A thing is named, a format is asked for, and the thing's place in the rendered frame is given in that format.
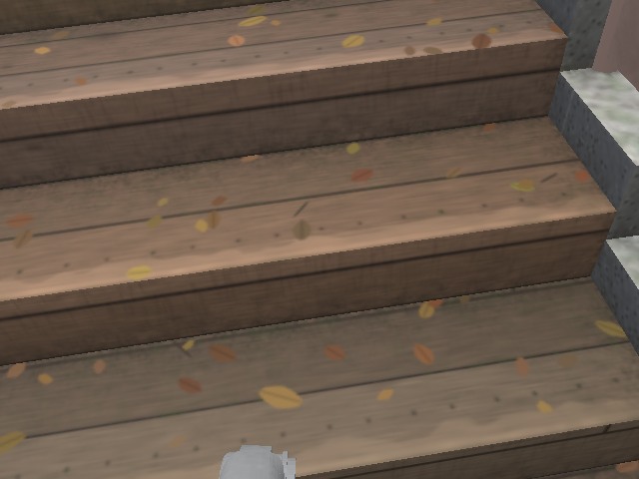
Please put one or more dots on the left robot thigh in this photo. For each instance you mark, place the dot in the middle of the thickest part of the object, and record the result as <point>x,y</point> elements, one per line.
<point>259,462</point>

